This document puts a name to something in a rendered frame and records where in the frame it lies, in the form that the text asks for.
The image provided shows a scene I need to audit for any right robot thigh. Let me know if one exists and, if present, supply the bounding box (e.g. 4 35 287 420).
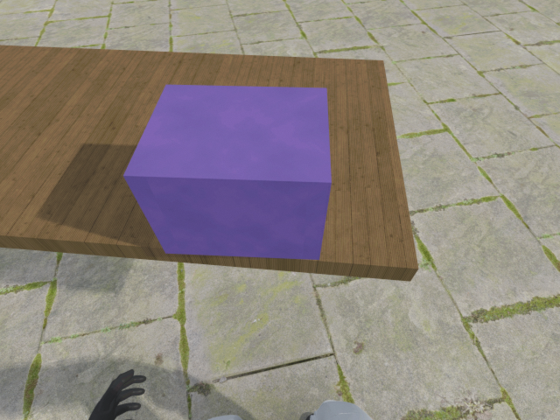
310 401 372 420

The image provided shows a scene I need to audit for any carton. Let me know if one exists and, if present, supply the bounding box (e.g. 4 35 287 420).
123 85 332 260

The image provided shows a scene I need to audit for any robot left hand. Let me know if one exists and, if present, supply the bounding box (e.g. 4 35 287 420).
88 369 146 420

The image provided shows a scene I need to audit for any table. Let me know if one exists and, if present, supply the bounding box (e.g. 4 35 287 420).
0 45 418 281

